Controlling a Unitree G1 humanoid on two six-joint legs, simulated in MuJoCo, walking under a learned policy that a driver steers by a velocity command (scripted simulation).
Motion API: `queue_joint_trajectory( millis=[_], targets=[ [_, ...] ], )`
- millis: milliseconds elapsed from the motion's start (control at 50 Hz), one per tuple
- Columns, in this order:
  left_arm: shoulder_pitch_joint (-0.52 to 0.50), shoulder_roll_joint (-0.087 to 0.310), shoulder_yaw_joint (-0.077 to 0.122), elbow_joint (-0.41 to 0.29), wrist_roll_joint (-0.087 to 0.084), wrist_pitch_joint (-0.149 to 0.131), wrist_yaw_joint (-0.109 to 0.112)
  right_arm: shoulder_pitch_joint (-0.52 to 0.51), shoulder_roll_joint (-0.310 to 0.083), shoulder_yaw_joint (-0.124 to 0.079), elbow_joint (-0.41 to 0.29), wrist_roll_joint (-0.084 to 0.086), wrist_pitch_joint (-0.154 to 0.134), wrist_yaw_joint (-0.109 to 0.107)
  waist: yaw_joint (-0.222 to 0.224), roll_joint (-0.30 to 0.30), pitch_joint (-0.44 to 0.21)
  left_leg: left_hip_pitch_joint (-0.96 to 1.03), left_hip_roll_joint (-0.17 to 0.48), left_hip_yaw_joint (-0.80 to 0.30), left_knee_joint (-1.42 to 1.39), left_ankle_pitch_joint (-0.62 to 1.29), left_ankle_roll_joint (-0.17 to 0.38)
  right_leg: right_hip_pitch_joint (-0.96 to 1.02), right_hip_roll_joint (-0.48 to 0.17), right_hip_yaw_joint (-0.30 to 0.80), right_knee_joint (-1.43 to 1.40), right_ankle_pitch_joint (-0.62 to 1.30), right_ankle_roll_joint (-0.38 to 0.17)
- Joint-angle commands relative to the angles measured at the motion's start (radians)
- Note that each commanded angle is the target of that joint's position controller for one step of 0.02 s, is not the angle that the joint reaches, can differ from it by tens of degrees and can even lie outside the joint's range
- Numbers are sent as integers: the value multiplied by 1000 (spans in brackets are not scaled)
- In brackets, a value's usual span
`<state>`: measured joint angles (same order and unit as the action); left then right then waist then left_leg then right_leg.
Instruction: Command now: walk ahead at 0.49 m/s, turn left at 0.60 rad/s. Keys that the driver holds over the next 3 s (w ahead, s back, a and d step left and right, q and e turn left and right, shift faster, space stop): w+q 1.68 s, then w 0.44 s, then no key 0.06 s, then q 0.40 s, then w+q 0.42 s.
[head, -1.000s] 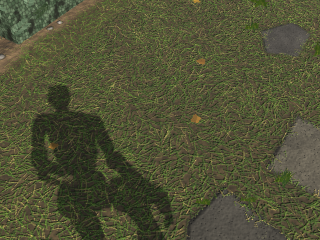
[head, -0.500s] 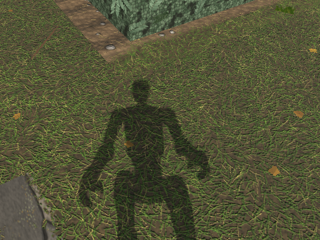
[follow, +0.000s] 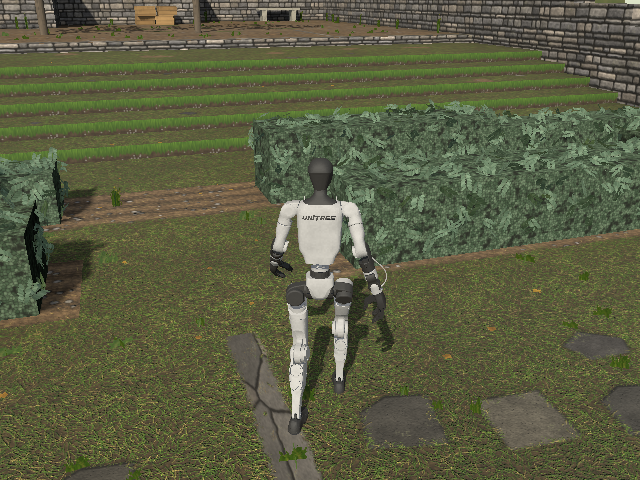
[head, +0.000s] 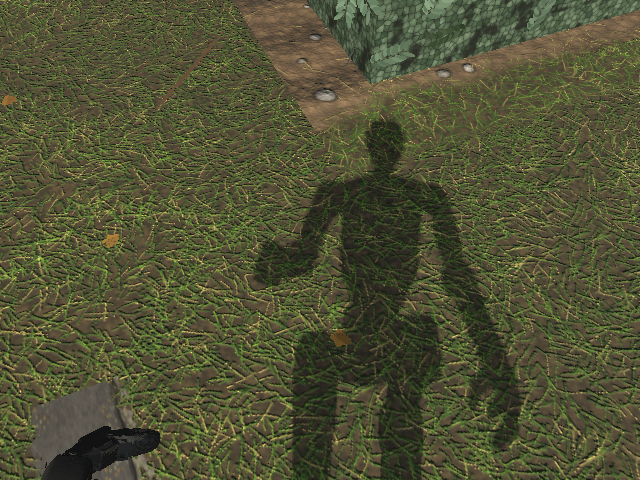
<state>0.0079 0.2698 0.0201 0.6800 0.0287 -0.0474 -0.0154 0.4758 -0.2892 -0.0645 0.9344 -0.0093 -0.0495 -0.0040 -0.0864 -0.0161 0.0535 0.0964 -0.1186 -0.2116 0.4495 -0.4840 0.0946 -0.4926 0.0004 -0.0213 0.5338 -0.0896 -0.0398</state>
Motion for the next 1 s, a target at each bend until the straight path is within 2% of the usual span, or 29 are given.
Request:
queue_joint_trajectory(
  millis=[20,40,60,80,120,180,220,260,320,400,420,460,480,500,520,540,560,580,600,620,640,680,720,780,840,920,960,1000],
  targets=[
    [409,313,90,31,42,-14,37,35,-6,-1,-127,29,-20,6,158,-283,-365,-612,-50,70,759,-58,-11,821,-456,685,-205,-380,-152],
    [328,248,83,22,15,-3,31,18,-103,-12,-110,-6,-12,1,126,-206,-297,-686,25,60,856,-13,5,696,-439,804,-279,-498,-173],
    [245,157,62,10,6,-2,29,-42,-122,-20,-104,-13,-4,7,104,-95,-149,-692,82,83,846,87,4,547,-405,631,-294,-509,-160],
    [212,106,50,16,4,-6,24,-91,-110,-16,-105,-14,1,15,101,-28,-74,-671,118,102,801,146,-1,445,-349,470,-305,-382,-143],
    [227,88,42,46,4,-18,26,-108,-84,-13,-107,-25,20,32,82,-74,-35,-622,154,119,748,171,-14,347,-285,273,-333,-176,-114],
    [277,93,46,84,-11,-50,12,-172,-53,-3,-137,-26,44,52,79,-74,-20,-666,173,135,709,210,-21,343,-289,144,-366,18,-126],
    [295,97,49,100,-12,-57,10,-248,-43,2,-168,-27,47,63,84,-67,-4,-737,187,146,658,276,-31,367,-288,69,-386,69,-128],
    [311,91,48,116,-10,-56,10,-321,-33,10,-196,-26,44,73,92,-65,10,-770,192,170,563,352,-43,381,-269,-10,-392,117,-122],
    [321,101,50,131,-12,-56,12,-429,-7,26,-233,-22,34,89,108,-62,23,-704,185,234,357,480,-42,367,-237,-121,-385,171,-97],
    [382,139,59,163,-13,-44,23,-520,-21,28,-270,-32,37,96,130,-61,42,-659,166,301,209,426,-9,464,-271,-173,-356,260,-78],
    [394,148,61,172,-13,-36,25,-524,-28,26,-274,-36,38,94,128,-61,39,-649,150,314,187,380,6,507,-279,-187,-321,345,-73],
    [407,175,65,185,-11,-18,32,-470,-47,15,-263,-42,39,82,98,-80,-10,-555,84,349,156,261,45,569,-286,-222,-162,663,-63],
    [408,187,67,186,-10,-6,33,-377,-65,4,-237,-42,33,74,59,-78,-66,-452,43,353,130,224,71,571,-285,-235,-9,756,-61],
    [397,188,64,177,-12,3,33,-208,-91,-15,-182,-48,24,60,-15,-40,-160,-240,12,338,61,247,102,486,-267,-256,221,686,-39],
    [416,142,51,135,-18,1,26,-76,-189,-49,-157,-57,27,41,-57,89,-282,52,204,58,15,60,173,211,-226,-262,546,340,5],
    [384,88,45,56,-17,-6,9,-117,-277,-71,-183,-21,40,30,8,286,-354,246,449,-479,-116,65,290,-163,-16,-167,873,-451,66],
    [263,158,56,31,-7,-13,9,-84,-257,-67,-187,-11,48,21,-46,119,-310,232,445,-462,-160,234,286,-275,-38,3,905,-402,59],
    [230,124,44,23,-20,-25,6,-115,-214,-58,-166,-5,45,11,-15,71,-190,123,422,-300,-152,373,270,-285,-89,25,845,-307,46],
    [254,112,39,41,-20,-31,8,-157,-162,-45,-159,-1,37,7,37,22,-108,-20,370,-207,-162,515,228,-217,-124,28,729,-265,42],
    [258,111,41,43,-3,-20,9,-193,-136,-36,-159,3,27,3,77,17,-77,-108,319,-146,-171,585,202,-157,-141,40,663,-264,48],
    [293,108,40,57,13,-2,8,-225,-116,-28,-167,4,19,3,106,22,-80,-164,287,-106,-185,620,192,-97,-144,41,632,-257,58],
    [300,97,39,57,22,26,0,-213,-115,-26,-163,10,0,9,121,31,-85,-216,255,-81,-210,645,198,-67,-136,28,580,-242,77],
    [245,84,37,39,19,37,-4,-179,-137,-33,-153,7,-6,14,110,31,-58,-251,235,-77,-244,578,194,-98,-130,18,509,-171,90],
    [111,86,37,-5,16,38,-3,-110,-139,-34,-133,5,-8,15,65,43,-8,-228,226,-103,-272,520,177,-187,-124,21,380,-54,102],
    [19,85,34,-35,12,33,-6,-48,-140,-34,-115,6,-10,11,28,57,-4,-155,223,-117,-249,563,158,-222,-99,30,273,35,96],
    [-95,83,24,-82,4,19,-13,21,-145,-35,-96,-3,-8,-1,-11,70,5,-75,229,-143,-183,692,147,-213,-50,24,150,52,77],
    [-103,93,23,-97,-1,11,-13,18,-158,-38,-97,-7,-7,-10,-2,85,7,-62,242,-170,-151,740,127,-148,-31,34,84,33,58],
    [2,115,31,-72,-3,2,-3,-41,-178,-42,-110,-8,-7,-15,59,100,-12,-120,234,-169,-87,842,84,50,1,32,12,-28,30]
  ],
)
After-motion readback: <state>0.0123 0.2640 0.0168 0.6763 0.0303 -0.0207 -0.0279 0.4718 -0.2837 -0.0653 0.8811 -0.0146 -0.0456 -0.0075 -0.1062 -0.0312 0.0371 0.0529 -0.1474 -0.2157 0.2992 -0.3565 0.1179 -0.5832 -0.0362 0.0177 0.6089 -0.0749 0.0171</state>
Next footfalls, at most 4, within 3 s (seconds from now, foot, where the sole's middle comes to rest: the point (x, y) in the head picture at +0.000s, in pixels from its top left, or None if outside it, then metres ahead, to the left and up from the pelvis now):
0.50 left None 0.41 0.16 -0.75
1.04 right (230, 339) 0.77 0.17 -0.75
1.56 left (77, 337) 0.81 0.51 -0.75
2.12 right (8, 242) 1.10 0.73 -0.75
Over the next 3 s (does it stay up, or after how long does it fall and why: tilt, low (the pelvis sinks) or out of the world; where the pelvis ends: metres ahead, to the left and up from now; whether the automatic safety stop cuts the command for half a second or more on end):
stays up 1.03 0.86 0.03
